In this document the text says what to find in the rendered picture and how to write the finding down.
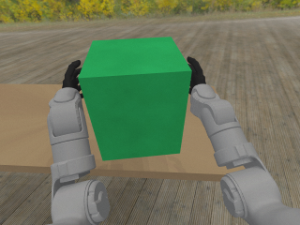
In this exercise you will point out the left robot forearm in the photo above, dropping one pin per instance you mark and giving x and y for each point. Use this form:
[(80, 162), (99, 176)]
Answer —
[(68, 133)]

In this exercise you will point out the right robot forearm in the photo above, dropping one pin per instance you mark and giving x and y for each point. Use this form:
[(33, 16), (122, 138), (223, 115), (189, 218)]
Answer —
[(230, 144)]

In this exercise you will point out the robot left hand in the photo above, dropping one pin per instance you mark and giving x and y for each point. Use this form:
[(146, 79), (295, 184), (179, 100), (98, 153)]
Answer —
[(71, 80)]

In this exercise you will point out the carton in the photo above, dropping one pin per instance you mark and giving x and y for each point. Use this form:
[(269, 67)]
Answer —
[(136, 94)]

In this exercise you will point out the robot left upper arm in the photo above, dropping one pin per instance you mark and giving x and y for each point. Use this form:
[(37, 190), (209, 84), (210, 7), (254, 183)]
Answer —
[(82, 203)]

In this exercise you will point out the table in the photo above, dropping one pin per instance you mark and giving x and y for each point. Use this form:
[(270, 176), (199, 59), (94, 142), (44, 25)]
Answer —
[(25, 145)]

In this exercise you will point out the robot right hand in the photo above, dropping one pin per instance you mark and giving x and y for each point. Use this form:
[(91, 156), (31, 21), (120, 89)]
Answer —
[(197, 76)]

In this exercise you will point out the robot right upper arm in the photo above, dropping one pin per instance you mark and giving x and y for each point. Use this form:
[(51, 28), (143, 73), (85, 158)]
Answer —
[(251, 194)]

